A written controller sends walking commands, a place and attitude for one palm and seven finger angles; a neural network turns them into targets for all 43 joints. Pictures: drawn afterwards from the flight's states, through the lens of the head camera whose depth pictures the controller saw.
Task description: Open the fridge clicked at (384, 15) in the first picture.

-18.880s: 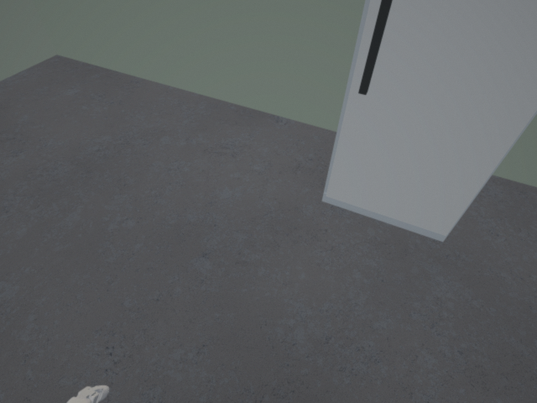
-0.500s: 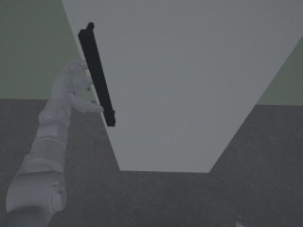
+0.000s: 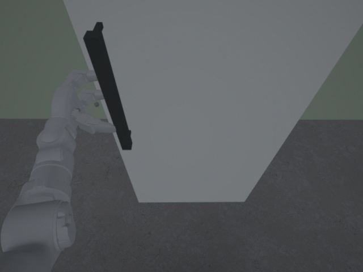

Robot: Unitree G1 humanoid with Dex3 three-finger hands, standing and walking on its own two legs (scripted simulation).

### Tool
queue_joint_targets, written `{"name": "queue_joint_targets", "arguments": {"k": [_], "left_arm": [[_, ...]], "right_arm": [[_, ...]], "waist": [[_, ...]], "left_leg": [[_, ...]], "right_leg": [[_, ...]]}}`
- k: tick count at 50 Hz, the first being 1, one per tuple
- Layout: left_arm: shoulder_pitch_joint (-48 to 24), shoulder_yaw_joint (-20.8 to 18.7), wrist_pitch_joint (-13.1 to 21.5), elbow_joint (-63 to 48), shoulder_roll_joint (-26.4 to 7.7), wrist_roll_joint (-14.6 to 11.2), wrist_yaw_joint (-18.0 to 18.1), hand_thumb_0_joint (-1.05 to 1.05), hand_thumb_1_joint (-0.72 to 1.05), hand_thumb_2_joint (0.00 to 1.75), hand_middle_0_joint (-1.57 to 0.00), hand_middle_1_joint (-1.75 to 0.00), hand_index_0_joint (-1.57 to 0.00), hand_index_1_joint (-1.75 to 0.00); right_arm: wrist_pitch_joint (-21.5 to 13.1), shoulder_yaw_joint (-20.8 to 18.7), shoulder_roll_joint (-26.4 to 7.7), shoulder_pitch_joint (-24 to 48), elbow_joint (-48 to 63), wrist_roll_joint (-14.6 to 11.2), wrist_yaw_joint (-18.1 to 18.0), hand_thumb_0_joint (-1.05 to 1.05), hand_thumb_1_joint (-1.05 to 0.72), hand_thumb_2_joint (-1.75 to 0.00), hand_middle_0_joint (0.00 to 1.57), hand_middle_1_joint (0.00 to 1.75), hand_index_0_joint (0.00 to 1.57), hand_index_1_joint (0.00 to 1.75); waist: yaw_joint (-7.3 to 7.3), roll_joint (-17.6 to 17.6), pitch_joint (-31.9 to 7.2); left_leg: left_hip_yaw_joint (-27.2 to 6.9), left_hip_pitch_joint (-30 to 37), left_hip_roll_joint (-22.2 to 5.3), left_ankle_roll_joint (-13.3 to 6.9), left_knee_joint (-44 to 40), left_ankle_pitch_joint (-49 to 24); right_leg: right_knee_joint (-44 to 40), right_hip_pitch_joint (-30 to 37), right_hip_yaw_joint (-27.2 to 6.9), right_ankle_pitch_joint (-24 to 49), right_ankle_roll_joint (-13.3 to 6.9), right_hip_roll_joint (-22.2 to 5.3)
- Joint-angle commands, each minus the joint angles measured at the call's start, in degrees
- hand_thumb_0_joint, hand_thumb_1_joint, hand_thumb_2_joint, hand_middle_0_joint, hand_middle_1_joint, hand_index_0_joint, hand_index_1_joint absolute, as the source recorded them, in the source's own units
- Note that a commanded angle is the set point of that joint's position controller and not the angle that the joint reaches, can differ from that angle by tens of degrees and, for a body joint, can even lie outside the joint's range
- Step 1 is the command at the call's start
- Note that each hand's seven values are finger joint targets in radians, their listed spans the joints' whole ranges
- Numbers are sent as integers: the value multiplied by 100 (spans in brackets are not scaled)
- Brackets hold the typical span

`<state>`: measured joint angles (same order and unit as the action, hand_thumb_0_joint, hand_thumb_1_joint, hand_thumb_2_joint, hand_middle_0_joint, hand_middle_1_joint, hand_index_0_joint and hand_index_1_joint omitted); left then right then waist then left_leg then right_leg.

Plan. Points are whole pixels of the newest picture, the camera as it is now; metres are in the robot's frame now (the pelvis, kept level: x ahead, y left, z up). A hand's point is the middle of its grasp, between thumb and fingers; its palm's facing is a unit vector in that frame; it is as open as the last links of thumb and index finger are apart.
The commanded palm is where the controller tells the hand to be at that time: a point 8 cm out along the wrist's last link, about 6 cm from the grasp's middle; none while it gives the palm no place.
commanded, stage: slide the fingers in behind the handle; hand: left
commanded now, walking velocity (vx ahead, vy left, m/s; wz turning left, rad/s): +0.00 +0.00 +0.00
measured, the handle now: (116, 98) +0.49 +0.15 +0.10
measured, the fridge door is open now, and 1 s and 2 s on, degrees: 0 0 0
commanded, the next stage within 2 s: grip the handle and tug to test in 1.50 s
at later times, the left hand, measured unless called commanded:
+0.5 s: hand (108, 105) +0.45 +0.15 +0.13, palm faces -0.02 -1.00 +0.01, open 13.9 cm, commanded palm +0.41 +0.21 +0.13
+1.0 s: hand (120, 106) +0.44 +0.13 +0.13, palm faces -0.01 -1.00 -0.01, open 14.0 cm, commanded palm +0.41 +0.18 +0.13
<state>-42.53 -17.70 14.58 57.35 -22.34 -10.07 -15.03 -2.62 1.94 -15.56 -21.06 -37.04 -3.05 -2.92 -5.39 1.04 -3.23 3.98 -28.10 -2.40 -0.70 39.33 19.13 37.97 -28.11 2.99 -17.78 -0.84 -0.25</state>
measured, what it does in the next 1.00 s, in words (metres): stands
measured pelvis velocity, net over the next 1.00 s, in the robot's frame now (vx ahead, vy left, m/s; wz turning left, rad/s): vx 0.00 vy -0.01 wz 0.01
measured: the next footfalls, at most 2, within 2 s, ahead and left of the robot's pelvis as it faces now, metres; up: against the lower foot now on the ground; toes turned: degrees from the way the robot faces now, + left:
none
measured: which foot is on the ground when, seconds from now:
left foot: down 0.00-1.00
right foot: down 0.00-1.00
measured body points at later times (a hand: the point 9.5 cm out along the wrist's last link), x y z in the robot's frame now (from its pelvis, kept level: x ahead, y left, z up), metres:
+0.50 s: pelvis +0.01 +0.01 +0.00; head +0.04 +0.00 +0.45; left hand +0.44 +0.21 +0.13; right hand +0.11 -0.24 -0.11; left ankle +0.00 +0.11 -0.72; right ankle +0.01 -0.11 -0.72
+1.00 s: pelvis +0.00 -0.01 +0.00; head +0.04 -0.02 +0.45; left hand +0.44 +0.18 +0.13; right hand +0.09 -0.26 -0.11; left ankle +0.00 +0.11 -0.72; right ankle +0.01 -0.11 -0.72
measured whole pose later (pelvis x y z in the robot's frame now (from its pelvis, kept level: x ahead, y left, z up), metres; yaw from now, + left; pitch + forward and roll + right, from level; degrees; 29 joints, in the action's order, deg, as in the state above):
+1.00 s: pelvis +0.00 -0.01 +0.00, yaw +1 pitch +6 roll +0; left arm -39.1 -11.3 11.0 48.5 -14.6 -8.7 -6.3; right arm -2.7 1.3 -14.8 -18.6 -36.8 -2.7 -1.8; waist -4.0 1.4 -2.8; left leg 3.4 -25.0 -2.3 0.0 37.6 18.7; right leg 37.3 -25.4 3.4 -18.2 -1.4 -0.2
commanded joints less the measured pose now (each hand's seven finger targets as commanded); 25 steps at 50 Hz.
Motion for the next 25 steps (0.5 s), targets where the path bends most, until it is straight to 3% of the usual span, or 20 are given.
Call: {"name": "queue_joint_targets", "arguments": {"k": [1,3,6,7,8,10,14,16,22,25], "left_arm": [[-2062,-256,322,-1538,-1308,-165,-13,0,-50,30,-30,-120,-30,-120],[-1949,-115,289,-1906,-1128,-196,-38,0,-50,30,-30,-120,-30,-120],[-2144,144,228,-2192,-880,-203,2,0,-50,30,-30,-120,-30,-120],[-2161,173,181,-2247,-828,-194,35,0,-50,30,-30,-120,-30,-120],[-2391,356,162,-2363,-644,-196,72,0,-50,30,-30,-120,-30,-120],[-2548,454,82,-2283,-497,-195,167,0,-50,30,-30,-120,-30,-120],[-2609,480,32,-2270,-372,-115,403,0,-50,30,-30,-120,-30,-120],[-2441,331,34,-2076,-547,-64,500,0,-50,30,-30,-120,-30,-120],[-1897,126,44,-2205,-612,36,640,0,-50,30,-30,-120,-30,-120],[-1943,270,13,-2398,-465,13,591,0,-50,30,-30,-120,-30,-120]], "right_arm": [[-195,-307,-832,-91,750,7,-59,0,-90,-90,20,30,20,30],[-200,-305,-802,-5,815,-11,-40,0,-90,-90,20,30,20,30],[-210,-322,-799,26,809,-29,-50,0,-90,-90,20,30,20,30],[-219,-324,-787,61,794,-36,-45,0,-90,-90,20,30,20,30],[-228,-323,-770,93,762,-44,-53,0,-90,-90,20,30,20,30],[-258,-322,-777,81,687,-35,-62,0,-90,-90,20,30,20,30],[-305,-319,-761,70,616,8,-34,0,-90,-90,20,30,20,30],[-285,-312,-792,33,588,28,-25,0,-90,-90,20,30,20,30],[-249,-311,-737,94,745,64,60,0,-90,-90,20,30,20,30],[-213,-311,-701,154,785,40,82,0,-90,-90,20,30,20,30]], "waist": [[189,-73,-1931],[221,130,-2011],[115,77,-1847],[113,199,-1777],[22,299,-1724],[-34,204,-1615],[27,282,-1870],[78,-13,-1838],[290,-90,-2160],[227,-23,-1976]], "left_leg": [[-252,845,214,-170,-471,-1260],[-248,965,214,-147,-505,-1336],[-302,1126,186,-150,-488,-1404],[-321,1187,175,-133,-520,-1371],[-347,1299,167,-120,-523,-1342],[-413,1331,152,-100,-541,-1199],[-493,1576,156,-55,-504,-1509],[-493,1420,160,-59,-497,-1549],[-383,1338,182,-65,-442,-2095],[-293,1245,191,-80,-452,-1944]], "right_leg": [[-447,1027,-193,1673,-34,159],[-438,1028,-188,1761,-41,163],[-456,844,-127,1698,-51,184],[-477,727,-104,1627,-49,189],[-495,587,-90,1543,-46,194],[-527,425,-55,1344,-41,193],[-433,398,-17,1464,-63,187],[-406,541,-1,1524,-62,181],[-275,973,-54,2165,-59,162],[-352,1008,-91,2215,-43,164]]}}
